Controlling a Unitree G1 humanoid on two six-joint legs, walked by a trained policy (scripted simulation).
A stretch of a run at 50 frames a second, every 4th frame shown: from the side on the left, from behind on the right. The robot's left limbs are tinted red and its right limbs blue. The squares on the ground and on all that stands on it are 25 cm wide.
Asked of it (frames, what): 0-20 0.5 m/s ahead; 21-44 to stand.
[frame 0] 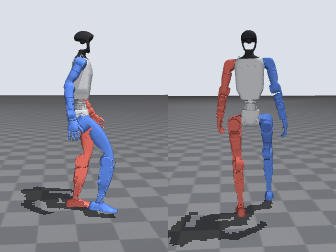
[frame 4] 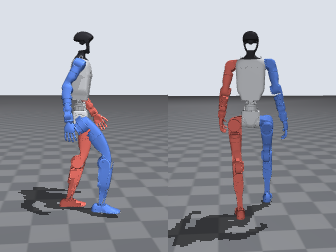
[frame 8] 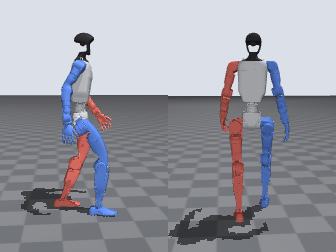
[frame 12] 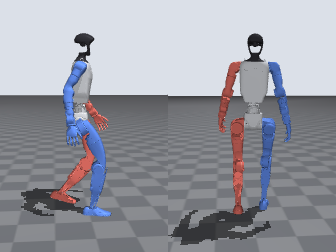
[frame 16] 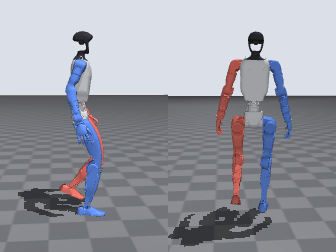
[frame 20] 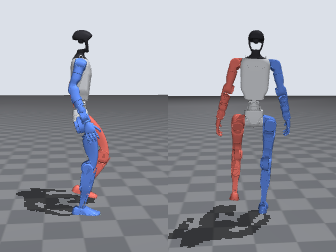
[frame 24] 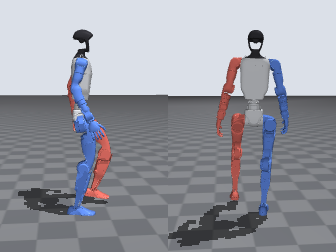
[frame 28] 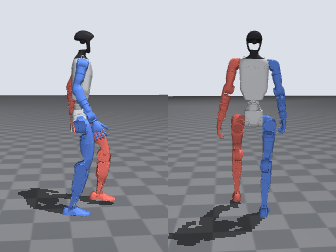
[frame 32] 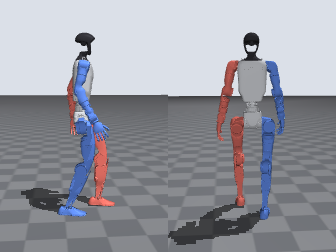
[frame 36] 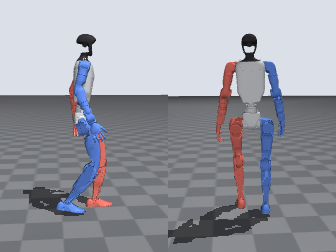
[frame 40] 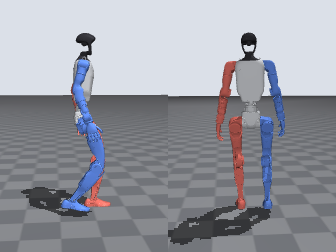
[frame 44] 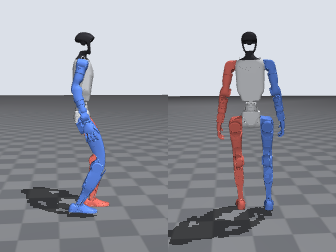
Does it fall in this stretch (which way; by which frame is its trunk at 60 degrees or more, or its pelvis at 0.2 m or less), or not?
no
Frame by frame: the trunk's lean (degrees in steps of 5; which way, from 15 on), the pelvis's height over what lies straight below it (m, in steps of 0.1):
0: 5, 0.8
4: 5, 0.8
8: 5, 0.8
12: 5, 0.8
16: 5, 0.8
20: 5, 0.8
24: 5, 0.8
28: 5, 0.8
32: 5, 0.8
36: 5, 0.8
40: 5, 0.8
44: 5, 0.8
